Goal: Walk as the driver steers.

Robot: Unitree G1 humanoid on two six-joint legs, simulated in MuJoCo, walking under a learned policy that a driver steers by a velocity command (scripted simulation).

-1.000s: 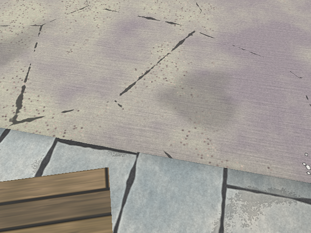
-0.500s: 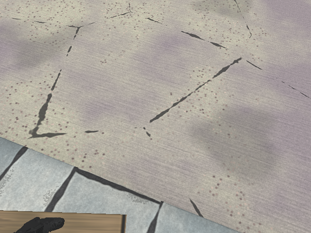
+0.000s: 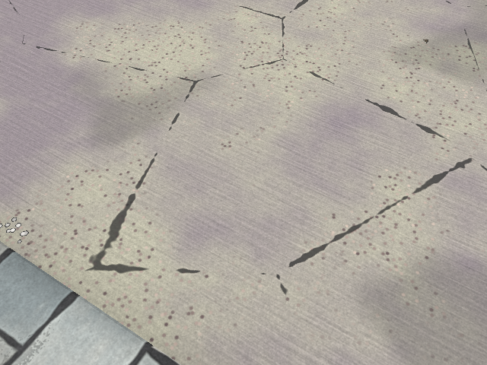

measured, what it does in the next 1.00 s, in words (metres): goes down, turning right: left foot, then right foot 0.14 m lower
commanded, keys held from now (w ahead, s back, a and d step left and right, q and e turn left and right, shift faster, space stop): w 0.12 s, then w+e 0.88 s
